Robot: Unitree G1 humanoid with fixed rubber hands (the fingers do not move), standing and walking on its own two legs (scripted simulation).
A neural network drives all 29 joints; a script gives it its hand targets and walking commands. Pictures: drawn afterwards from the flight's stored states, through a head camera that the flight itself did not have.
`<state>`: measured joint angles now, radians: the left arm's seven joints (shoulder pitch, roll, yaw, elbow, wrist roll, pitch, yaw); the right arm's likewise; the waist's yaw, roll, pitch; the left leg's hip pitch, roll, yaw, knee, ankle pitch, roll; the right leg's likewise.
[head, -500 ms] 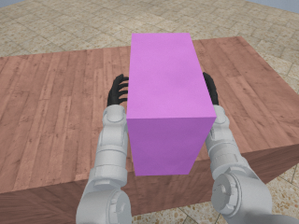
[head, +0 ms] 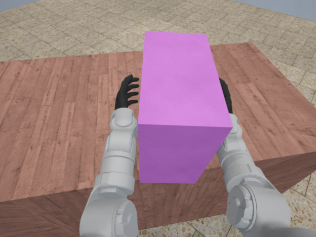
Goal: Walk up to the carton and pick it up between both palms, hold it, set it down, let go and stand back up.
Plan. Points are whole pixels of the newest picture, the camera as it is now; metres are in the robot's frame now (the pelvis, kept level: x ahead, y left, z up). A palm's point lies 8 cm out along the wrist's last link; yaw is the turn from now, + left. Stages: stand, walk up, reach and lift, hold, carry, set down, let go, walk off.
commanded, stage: reach and lift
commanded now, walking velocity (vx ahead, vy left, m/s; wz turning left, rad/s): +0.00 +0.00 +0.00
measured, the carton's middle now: (171, 111) +0.42 -0.04 +0.08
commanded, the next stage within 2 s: none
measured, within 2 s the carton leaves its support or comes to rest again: neither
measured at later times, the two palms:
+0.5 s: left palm (112, 101) +0.39 +0.11 +0.15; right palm (216, 98) +0.39 -0.14 +0.15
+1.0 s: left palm (92, 85) +0.37 +0.14 +0.22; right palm (213, 88) +0.37 -0.11 +0.21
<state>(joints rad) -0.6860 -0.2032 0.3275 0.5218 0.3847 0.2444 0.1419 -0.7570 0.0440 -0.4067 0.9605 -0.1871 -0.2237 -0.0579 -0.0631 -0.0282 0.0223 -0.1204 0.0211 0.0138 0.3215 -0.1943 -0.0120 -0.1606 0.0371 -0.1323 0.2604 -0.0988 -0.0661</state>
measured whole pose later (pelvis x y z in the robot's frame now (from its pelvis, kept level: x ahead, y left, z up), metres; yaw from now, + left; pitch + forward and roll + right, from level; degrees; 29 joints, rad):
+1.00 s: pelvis -0.01 +0.04 +0.00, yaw +0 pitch -11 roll -2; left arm -0.82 -0.11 0.30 0.31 0.41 0.74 0.07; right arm -0.90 0.01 -0.19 0.85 0.09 0.17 -0.15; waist -0.13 -0.07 0.08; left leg 0.04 -0.01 0.02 0.37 -0.23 0.03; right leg 0.03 0.01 -0.12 0.25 -0.10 -0.02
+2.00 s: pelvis -0.01 +0.02 +0.00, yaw +0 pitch -8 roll -1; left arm -0.94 -0.01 0.33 0.37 0.32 0.82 0.02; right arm -1.08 -0.05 -0.09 0.84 0.24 0.38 -0.25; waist -0.11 -0.03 0.02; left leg -0.01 0.01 0.01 0.37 -0.23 0.01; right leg -0.03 0.02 -0.13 0.28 -0.12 -0.04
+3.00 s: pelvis -0.01 +0.01 +0.00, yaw +0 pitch -8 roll -1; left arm -1.04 0.02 0.38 0.45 0.29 0.90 0.03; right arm -1.19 -0.09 -0.06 0.91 0.30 0.49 -0.29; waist -0.08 -0.02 -0.07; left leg -0.01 0.01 0.01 0.39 -0.24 0.00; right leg -0.04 0.03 -0.13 0.30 -0.13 -0.04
